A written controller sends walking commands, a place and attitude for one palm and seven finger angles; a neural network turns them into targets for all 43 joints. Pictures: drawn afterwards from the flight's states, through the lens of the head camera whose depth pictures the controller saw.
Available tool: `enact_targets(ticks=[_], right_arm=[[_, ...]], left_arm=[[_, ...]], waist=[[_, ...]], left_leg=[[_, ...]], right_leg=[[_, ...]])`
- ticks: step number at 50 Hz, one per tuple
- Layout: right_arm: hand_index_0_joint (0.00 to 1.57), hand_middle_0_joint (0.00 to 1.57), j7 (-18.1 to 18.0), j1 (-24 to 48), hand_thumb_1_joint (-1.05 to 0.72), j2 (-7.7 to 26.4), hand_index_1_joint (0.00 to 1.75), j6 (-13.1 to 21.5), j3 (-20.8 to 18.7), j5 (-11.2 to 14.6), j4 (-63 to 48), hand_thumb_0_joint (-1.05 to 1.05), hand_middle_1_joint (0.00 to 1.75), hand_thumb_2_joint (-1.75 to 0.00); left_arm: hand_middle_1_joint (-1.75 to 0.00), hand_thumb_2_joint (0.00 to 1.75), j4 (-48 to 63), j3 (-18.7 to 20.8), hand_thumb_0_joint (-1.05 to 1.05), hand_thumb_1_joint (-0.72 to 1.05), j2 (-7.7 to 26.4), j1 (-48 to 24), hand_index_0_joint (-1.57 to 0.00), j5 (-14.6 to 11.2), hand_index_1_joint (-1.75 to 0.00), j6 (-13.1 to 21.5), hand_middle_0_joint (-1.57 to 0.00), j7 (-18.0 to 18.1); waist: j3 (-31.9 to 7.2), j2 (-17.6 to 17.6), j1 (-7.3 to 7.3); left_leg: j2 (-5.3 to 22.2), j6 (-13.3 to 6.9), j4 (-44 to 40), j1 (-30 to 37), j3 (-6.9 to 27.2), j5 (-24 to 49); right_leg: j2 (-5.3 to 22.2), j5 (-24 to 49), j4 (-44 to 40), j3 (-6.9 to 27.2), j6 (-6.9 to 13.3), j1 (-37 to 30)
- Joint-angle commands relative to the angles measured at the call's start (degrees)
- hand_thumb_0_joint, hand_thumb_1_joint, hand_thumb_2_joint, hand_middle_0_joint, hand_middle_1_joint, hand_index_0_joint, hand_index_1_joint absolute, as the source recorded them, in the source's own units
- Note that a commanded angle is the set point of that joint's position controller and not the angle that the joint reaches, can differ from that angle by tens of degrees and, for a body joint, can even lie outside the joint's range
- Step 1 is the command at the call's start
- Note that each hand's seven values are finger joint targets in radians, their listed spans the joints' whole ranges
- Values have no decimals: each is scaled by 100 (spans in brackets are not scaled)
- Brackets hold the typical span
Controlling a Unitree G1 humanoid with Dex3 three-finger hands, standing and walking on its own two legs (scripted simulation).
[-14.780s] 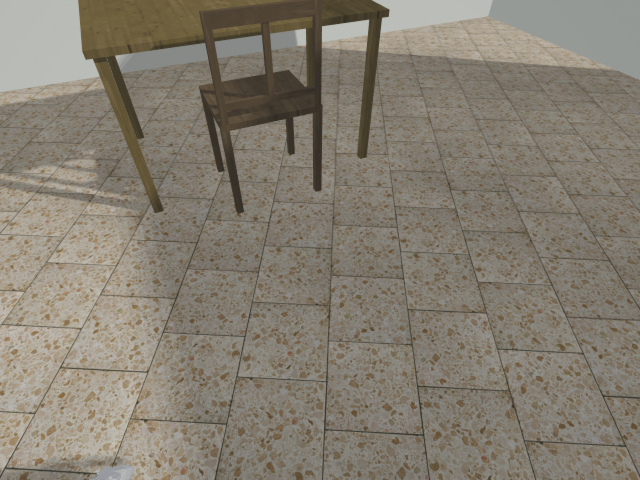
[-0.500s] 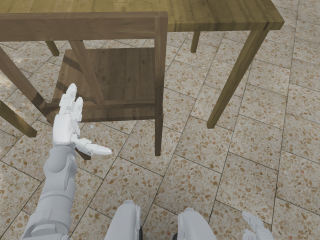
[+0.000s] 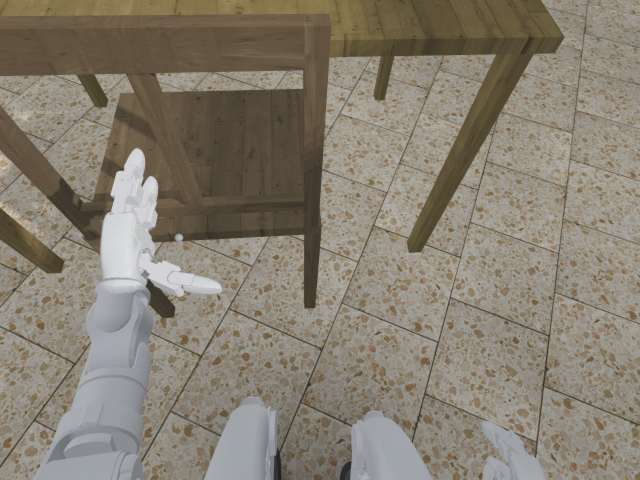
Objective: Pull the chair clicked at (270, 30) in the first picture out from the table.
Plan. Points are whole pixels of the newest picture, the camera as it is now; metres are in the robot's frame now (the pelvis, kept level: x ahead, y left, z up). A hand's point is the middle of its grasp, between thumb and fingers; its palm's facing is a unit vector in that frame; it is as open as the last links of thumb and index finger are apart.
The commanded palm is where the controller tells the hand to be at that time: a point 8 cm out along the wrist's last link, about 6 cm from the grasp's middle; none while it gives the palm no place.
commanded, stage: aim the fingers beside a spindle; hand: left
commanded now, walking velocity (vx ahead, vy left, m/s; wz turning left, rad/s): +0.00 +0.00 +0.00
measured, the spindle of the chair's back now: (172, 148) +0.54 +0.22 +0.03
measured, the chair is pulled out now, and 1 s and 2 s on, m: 0.00 0.00 0.00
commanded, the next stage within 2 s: push the fingers through the gap in 0.22 s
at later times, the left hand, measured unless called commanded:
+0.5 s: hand (177, 229) +0.41 +0.19 +0.03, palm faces +0.13 -0.99 -0.04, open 16.9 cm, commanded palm +0.38 +0.24 +0.03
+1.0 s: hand (174, 200) +0.45 +0.20 +0.03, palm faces +0.12 -0.99 -0.03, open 16.9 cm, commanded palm +0.43 +0.25 +0.03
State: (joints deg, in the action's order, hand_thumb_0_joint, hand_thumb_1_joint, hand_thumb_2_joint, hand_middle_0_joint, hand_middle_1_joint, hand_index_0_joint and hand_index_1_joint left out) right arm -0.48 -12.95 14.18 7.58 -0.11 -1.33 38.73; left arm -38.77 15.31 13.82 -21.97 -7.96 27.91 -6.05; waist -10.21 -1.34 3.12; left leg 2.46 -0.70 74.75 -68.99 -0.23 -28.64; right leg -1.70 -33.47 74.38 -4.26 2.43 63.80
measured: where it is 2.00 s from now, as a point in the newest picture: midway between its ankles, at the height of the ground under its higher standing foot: outside the picture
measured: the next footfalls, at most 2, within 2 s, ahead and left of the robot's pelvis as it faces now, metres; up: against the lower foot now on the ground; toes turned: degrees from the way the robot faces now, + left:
none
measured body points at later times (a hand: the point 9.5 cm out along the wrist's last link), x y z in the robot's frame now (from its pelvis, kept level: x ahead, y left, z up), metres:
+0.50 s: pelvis +0.00 +0.00 +0.00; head +0.12 +0.01 +0.43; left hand +0.40 +0.24 +0.04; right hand +0.13 -0.26 -0.12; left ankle +0.06 +0.11 -0.61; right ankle +0.02 -0.10 -0.61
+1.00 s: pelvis +0.00 +0.00 -0.01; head +0.13 +0.02 +0.42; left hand +0.44 +0.26 +0.03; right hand +0.08 -0.27 -0.13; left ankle +0.06 +0.11 -0.61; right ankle +0.02 -0.10 -0.61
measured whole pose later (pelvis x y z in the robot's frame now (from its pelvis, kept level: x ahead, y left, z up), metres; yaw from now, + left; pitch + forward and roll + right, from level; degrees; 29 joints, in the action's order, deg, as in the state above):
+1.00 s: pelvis +0.00 +0.00 -0.01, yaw +0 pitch +25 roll -3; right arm -0.1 -15.6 15.1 6.5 0.0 -1.6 40.6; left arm -53.3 20.7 20.4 -36.3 -7.2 27.0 -8.6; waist -9.8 -1.8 5.5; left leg 2.7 -0.7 76.4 -72.8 0.4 -28.9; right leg -2.1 -33.5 75.5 -4.7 2.4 67.2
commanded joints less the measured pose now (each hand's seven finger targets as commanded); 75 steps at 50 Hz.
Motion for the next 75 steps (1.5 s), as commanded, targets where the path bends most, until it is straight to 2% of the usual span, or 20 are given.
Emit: enact_targets(ticks=[1,3,5,8,12,16,17,18,22,28,33,40,45,50,56,61,67,69,72,75], right_arm=[[20,20,-69,-287,-90,900,30,155,-311,50,-624,0,30,-90],[20,20,-57,-294,-90,884,30,150,-308,69,-636,0,30,-90],[20,20,-62,-311,-90,898,30,147,-318,85,-629,0,30,-90],[20,20,-72,-324,-90,879,30,189,-333,94,-604,0,30,-90],[20,20,-94,-343,-90,913,30,193,-337,91,-512,0,30,-90],[20,20,-103,-330,-90,924,30,169,-329,68,-530,0,30,-90],[20,20,-101,-299,-90,884,30,173,-312,60,-517,0,30,-90],[20,20,-91,-337,-90,887,30,175,-319,50,-510,0,30,-90],[20,20,-82,-386,-90,903,30,180,-322,26,-491,0,30,-90],[20,20,-66,-452,-90,935,30,162,-325,60,-443,0,30,-90],[20,20,-103,-529,-90,949,30,112,-299,68,-399,0,30,-90],[20,20,-54,-640,-90,976,30,127,-306,8,-329,0,30,-90],[20,20,-51,-764,-90,1033,30,71,-308,32,-250,0,30,-90],[20,20,-34,-873,-90,1078,30,55,-331,1,-223,0,30,-90],[20,20,9,-994,-90,1115,30,-23,-318,-48,-157,0,30,-90],[20,20,59,-1047,-90,1131,30,-119,-307,-60,-162,0,30,-90],[20,20,48,-1092,-90,1142,30,-180,-269,-70,-125,0,30,-90],[20,20,48,-1121,-90,1145,30,-175,-258,-85,-82,0,30,-90],[20,20,57,-1210,-90,1185,30,-177,-273,-110,-79,0,30,-90],[20,20,67,-1259,-90,1180,30,-227,-250,-100,-44,0,30,-90]], left_arm=[[-8,30,984,424,0,-50,1243,-1285,-6,-68,-8,291,-6,23],[-8,30,1188,269,0,-50,1111,-1408,-6,-121,-8,284,-6,-66],[-8,30,1235,272,0,-50,1116,-1374,-6,-192,-8,288,-6,-135],[-8,30,1438,-21,0,-50,849,-1577,-6,-238,-8,324,-6,-184],[-8,30,1143,55,0,-50,929,-1633,-6,-180,-8,325,-6,-104],[-8,30,975,382,0,-50,1246,-1532,-6,-104,-8,346,-6,-17],[-8,30,1101,251,0,-50,1151,-1817,-6,-78,-8,389,-6,-8],[-8,30,1140,362,0,-50,1236,-1828,-6,-81,-8,414,-6,17],[-8,30,1140,471,0,-50,1382,-1993,-6,-71,-8,471,-6,28],[-8,30,657,201,0,-50,1128,-2122,-6,-80,-8,300,-6,-109],[-8,30,179,586,0,-50,1545,-2446,-6,-115,-8,204,-6,-166],[-8,30,298,723,0,-50,1838,-3013,-6,-28,-8,506,-6,-186],[-8,30,-341,587,0,-50,1727,-3301,-6,-3,-8,295,-6,-280],[-8,30,-162,671,0,-50,1876,-3722,-6,8,-8,360,-6,-252],[-8,30,-629,949,0,-50,2188,-3767,-6,166,-8,420,-6,-102],[-8,30,-967,822,0,-50,2060,-3983,-6,263,-8,401,-6,-95],[-8,30,-1167,928,0,-50,2329,-4530,-6,315,-8,462,-6,-106],[-8,30,-1073,861,0,-50,2391,-4998,-6,374,-8,508,-6,-102],[-8,30,-1094,1008,0,-50,2573,-4992,-6,384,-8,533,-6,-102],[-8,30,-1403,999,0,-50,2586,-4988,-6,431,-8,410,-6,-115]], waist=[[-2350,-161,-57],[-2429,-353,-32],[-2417,-159,-3],[-2462,-254,82],[-2058,-58,122],[-2138,-49,19],[-2209,-270,66],[-2332,-283,6],[-2600,-343,29],[-2412,-250,160],[-2265,125,187],[-2681,-486,160],[-2359,-219,351],[-2834,-579,307],[-2754,-477,328],[-2528,-493,442],[-2565,-463,549],[-2614,-744,616],[-3015,-788,578],[-2893,-711,648]], left_leg=[[-242,-21,-832,1924,250,1193],[-224,3,-841,2125,247,1342],[-212,-2,-856,2132,270,1354],[-199,-7,-822,2277,290,1402],[-204,-21,-833,2034,318,1086],[-230,-34,-794,1854,272,1087],[-233,-26,-786,1946,256,1115],[-229,-9,-793,2053,278,1212],[-218,3,-735,2187,287,1513],[-206,0,-743,2096,306,1321],[-238,-70,-631,1528,217,1133],[-202,-22,-590,2015,278,1470],[-192,-48,-594,1742,322,1218],[-167,-15,-637,2273,417,1491],[-160,-23,-592,2119,424,1549],[-131,-14,-641,2146,488,1401],[-132,-50,-549,1904,476,1248],[-114,-41,-531,2001,518,1203],[-121,-44,-481,2182,538,1466],[-99,-53,-422,2052,533,1502]], right_leg=[[-95,1621,-1131,457,-90,-972],[-81,1778,-1136,444,-91,-950],[-99,1793,-1172,441,-95,-1029],[-94,1813,-1169,426,-109,-920],[-96,1483,-1222,422,-111,-722],[-87,1506,-1171,469,-97,-837],[-64,1541,-1162,482,-108,-773],[-75,1615,-1129,458,-95,-817],[-91,1906,-1045,450,-96,-899],[-90,1734,-1120,437,-105,-747],[-59,1682,-1210,605,-143,-1026],[-100,1863,-1039,534,-96,-784],[-95,1639,-1086,477,-120,-611],[-117,1680,-1028,379,-82,-436],[-140,1715,-952,356,-81,-384],[-152,1518,-984,292,-73,-116],[-149,1417,-977,345,-91,-98],[-145,1314,-953,339,-77,69],[-160,1520,-912,350,-68,-47],[-158,1574,-896,322,-78,0]])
